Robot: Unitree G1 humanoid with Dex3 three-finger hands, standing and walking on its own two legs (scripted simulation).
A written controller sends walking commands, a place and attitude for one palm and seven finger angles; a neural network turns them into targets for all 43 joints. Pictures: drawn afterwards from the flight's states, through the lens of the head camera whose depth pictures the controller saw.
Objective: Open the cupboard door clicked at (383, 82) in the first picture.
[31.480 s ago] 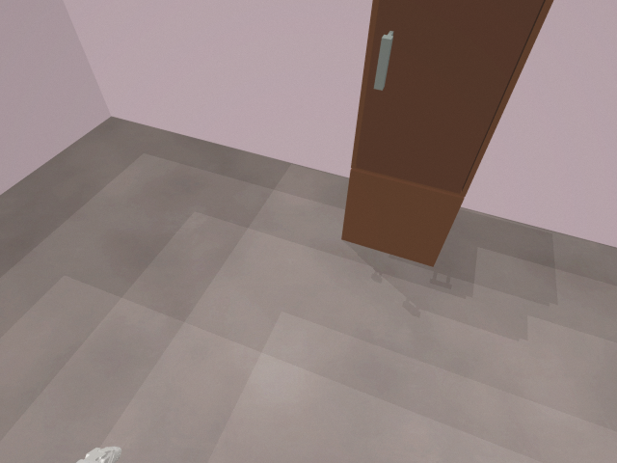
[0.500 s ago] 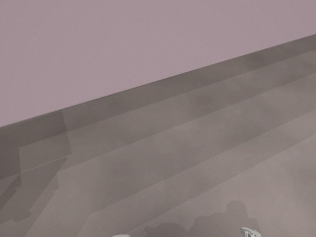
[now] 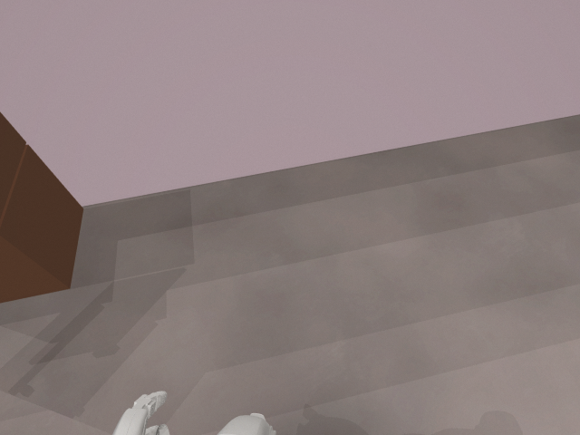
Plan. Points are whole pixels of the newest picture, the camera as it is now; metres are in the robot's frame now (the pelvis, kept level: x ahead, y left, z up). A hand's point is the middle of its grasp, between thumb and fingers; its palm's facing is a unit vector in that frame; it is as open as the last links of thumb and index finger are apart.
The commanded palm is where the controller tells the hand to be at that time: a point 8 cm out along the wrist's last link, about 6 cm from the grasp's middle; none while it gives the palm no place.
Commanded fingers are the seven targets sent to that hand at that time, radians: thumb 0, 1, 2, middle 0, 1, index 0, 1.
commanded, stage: turn to face it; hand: left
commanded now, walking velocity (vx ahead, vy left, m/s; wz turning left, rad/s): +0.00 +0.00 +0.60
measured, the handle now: out of the picture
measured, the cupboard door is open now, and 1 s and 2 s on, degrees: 43 43 43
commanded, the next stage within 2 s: take the last steps up to it in 1.50 s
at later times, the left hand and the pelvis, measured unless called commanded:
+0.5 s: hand out of the picture +0.00 +0.26 -0.17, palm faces +0.34 -0.90 -0.26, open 7.4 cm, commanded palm none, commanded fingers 0.00 0.90 0.90 -0.20 -0.30 -0.20 -0.30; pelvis +0.01 +0.03 +0.00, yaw +18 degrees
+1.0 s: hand out of the picture -0.01 +0.19 -0.15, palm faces +0.59 -0.77 -0.24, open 7.3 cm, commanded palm none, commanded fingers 0.00 0.90 0.90 -0.20 -0.30 -0.20 -0.30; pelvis +0.04 -0.01 +0.01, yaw +38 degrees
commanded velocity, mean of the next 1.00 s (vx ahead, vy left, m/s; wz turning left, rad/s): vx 0.00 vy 0.00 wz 0.59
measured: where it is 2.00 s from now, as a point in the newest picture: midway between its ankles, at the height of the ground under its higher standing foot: outside the picture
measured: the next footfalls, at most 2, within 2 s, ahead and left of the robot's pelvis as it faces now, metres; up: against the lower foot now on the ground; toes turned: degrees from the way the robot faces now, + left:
left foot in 0.32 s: +0.02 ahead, +0.14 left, +0.00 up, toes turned +19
right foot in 0.76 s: +0.12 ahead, -0.09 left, +0.00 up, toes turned +25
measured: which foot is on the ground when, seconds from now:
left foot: up 0.00-0.30, down 0.32-0.74, up 0.76-1.00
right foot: down 0.00-0.32, up 0.34-0.74, down 0.76-1.00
